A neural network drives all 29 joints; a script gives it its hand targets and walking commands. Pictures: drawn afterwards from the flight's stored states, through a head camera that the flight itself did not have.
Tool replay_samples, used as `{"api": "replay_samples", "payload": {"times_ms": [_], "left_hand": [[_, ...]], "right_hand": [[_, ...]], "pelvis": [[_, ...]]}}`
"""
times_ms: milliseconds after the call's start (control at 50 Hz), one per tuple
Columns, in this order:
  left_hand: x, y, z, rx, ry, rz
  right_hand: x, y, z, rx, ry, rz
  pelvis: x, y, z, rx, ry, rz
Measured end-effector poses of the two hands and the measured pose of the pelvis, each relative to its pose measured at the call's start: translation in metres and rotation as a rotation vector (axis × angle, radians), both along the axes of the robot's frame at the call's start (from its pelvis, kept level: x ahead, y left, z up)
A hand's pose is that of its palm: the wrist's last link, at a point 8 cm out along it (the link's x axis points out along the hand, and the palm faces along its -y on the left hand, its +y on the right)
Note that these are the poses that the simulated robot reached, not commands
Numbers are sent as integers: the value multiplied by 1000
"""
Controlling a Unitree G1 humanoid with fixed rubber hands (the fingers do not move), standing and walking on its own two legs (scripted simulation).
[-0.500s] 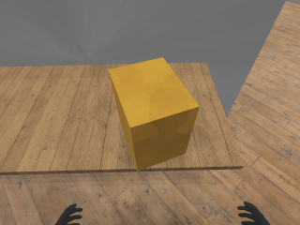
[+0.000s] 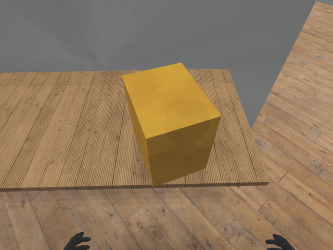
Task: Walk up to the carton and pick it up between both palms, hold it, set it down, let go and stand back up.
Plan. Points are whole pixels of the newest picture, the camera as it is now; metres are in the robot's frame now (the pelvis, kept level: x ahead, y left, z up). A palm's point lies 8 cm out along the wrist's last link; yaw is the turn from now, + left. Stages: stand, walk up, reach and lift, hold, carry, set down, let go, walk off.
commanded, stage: stand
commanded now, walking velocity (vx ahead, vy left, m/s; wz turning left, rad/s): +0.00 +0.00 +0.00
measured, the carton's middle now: (167, 125) +0.49 +0.03 -0.04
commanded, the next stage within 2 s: walk up in 0.30 s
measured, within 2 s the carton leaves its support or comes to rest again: neither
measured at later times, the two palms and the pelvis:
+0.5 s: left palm out of the picture +0.09 +0.27 -0.11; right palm out of the picture +0.09 -0.28 -0.10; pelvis +0.00 +0.00 +0.00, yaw +0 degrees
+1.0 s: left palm out of the picture +0.10 +0.29 -0.12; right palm out of the picture +0.11 -0.28 -0.10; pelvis +0.03 +0.00 +0.00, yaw +0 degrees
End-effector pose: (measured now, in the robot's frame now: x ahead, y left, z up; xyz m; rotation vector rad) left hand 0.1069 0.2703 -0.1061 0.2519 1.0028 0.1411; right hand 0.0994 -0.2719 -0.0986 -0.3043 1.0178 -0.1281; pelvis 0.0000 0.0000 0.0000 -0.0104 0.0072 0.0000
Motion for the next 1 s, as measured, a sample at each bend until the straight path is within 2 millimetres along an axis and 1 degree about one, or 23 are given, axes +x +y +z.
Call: {"api": "replay_samples", "payload": {"times_ms": [160, 300, 520, 600, 680, 800, 900, 1000], "left_hand": [[-9, 0, -2, 1, 27, 8], [-16, 1, -4, 1, 53, 14], [-21, 1, -6, 1, 78, 21], [-22, 3, -6, 1, 82, 26], [-24, 8, -9, 2, 103, 30], [-13, 14, -8, 10, 106, 34], [-5, 11, -7, 26, 90, 32], [-7, 15, -11, 25, 97, 40]], "right_hand": [[-1, -1, 0, -3, 4, 1], [-6, -2, -1, -1, 21, -8], [-9, -4, -3, -3, 46, -13], [-10, -6, -3, -14, 52, -9], [-12, -4, -2, -22, 74, -10], [-15, -2, -5, -24, 113, -10], [-7, -8, -8, -17, 105, -20], [8, -6, -6, -32, 74, -8]], "pelvis": [[-2, -1, 1, 1, 1, 0], [-3, -1, 2, 1, 5, 0], [-3, -1, 3, 1, 11, 0], [2, -1, 3, 1, 14, 0], [10, 3, 3, -3, 22, 0], [23, 6, 2, 2, 30, 6], [29, 0, 0, 8, 27, 5], [34, 4, -2, 3, 21, 7]]}}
